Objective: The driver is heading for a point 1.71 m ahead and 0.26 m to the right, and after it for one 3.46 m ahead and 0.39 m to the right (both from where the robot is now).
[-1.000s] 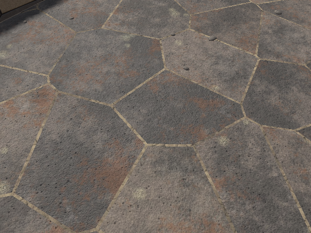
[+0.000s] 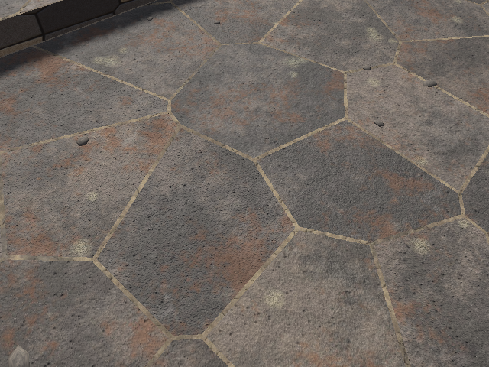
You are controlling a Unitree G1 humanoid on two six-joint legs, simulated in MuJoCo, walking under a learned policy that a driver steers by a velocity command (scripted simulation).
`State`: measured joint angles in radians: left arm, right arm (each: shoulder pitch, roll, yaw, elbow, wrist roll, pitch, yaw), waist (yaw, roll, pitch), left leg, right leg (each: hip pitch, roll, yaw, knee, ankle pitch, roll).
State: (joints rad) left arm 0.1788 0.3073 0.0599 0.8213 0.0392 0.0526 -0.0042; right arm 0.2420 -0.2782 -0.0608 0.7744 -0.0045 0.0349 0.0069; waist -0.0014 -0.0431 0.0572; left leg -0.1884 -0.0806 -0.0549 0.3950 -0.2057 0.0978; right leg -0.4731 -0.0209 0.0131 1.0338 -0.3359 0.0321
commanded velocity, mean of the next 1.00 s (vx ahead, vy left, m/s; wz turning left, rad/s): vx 0.12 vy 0.00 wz -0.23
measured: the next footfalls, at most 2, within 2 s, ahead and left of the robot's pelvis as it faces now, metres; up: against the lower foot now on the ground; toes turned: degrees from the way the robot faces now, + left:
right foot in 0.36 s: +0.19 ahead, -0.12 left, +0.00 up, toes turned +2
left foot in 1.00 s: +0.27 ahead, +0.05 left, +0.00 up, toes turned -26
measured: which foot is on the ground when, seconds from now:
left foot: down 0.00-0.38, up 0.40-0.98, down 1.00-1.00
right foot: up 0.00-0.34, down 0.36-1.00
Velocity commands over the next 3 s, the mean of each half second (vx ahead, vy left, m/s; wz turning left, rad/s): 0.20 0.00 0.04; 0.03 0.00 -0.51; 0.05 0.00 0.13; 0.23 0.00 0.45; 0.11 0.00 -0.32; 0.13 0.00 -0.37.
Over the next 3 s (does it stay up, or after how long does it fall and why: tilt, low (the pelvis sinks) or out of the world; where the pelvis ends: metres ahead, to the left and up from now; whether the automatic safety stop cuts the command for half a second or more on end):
stays up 0.49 -0.04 -0.01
